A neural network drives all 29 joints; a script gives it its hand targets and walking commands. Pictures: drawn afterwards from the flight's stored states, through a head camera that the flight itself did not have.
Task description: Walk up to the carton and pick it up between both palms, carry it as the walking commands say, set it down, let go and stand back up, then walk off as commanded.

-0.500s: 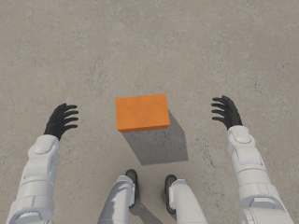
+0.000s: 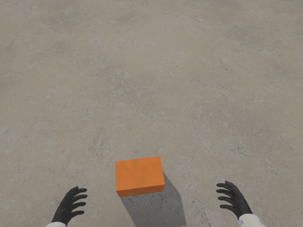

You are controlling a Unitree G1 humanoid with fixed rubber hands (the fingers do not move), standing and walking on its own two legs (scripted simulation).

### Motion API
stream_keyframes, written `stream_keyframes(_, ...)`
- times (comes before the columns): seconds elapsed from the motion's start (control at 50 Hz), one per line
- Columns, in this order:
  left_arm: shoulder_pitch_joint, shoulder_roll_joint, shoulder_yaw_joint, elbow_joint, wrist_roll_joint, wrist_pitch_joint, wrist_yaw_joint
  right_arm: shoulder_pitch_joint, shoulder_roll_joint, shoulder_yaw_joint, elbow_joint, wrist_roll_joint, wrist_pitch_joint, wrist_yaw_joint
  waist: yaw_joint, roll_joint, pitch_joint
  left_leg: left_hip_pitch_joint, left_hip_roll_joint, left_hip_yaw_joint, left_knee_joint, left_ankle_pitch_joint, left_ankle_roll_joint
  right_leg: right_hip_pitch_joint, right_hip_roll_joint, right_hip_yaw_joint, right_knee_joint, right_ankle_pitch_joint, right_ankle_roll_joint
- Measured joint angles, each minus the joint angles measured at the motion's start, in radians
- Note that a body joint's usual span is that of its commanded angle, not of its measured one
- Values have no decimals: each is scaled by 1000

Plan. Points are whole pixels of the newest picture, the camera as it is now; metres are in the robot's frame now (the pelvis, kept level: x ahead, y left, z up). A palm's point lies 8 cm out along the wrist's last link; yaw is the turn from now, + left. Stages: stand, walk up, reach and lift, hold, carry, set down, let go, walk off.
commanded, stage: let go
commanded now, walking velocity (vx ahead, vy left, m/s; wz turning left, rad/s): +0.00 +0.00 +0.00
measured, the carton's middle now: (139, 176) +0.45 +0.07 -0.69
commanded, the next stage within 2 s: stand in 0.42 s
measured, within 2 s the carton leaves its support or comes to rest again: neither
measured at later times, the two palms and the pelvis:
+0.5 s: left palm (54, 222) +0.15 +0.25 -0.07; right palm (247, 219) +0.15 -0.24 -0.07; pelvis +0.00 +0.00 +0.00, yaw +1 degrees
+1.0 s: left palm out of the picture +0.14 +0.30 -0.10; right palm out of the picture +0.12 -0.28 -0.09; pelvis +0.01 +0.02 +0.00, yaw +0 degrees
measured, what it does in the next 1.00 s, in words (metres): stands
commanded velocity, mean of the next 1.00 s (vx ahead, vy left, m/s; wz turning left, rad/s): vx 0.00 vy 0.00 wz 0.00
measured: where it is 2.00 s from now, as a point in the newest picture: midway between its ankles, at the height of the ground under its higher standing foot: outside the picture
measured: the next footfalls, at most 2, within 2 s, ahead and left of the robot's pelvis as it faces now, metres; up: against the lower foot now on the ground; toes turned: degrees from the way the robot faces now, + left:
none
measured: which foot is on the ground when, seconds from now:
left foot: down 0.00-1.00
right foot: down 0.00-1.00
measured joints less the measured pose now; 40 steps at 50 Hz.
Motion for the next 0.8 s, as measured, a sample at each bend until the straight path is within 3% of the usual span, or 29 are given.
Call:
stream_keyframes(0.28,-38,5,-9,-4,37,105,-2,2,18,0,-29,-4,96,19,-23,-12,89,169,3,-7,-5,-13,-3,171,4,-7,-5,-15,-7)
stream_keyframes(0.42,-25,6,-6,-31,18,170,32,9,1,23,-12,11,82,0,-22,-5,67,155,-7,-17,18,-22,1,164,-6,-18,15,-28,-3)
stream_keyframes(0.5,-33,54,-16,71,38,89,73,-13,-33,36,109,-24,46,-41,-14,-10,8,99,-3,-15,46,-34,0,111,-2,-15,33,-34,1)
stream_keyframes(0.58,-33,103,-3,156,44,31,78,-17,-77,26,196,-31,16,-54,-13,-19,-18,74,0,-10,50,-40,3,88,1,-10,27,-31,2)
stream_keyframes(0.8,-53,150,-21,303,42,-17,90,-41,-131,29,320,-24,-18,-69,-24,-32,-28,83,-6,7,20,-37,16,97,-7,7,-12,-18,14)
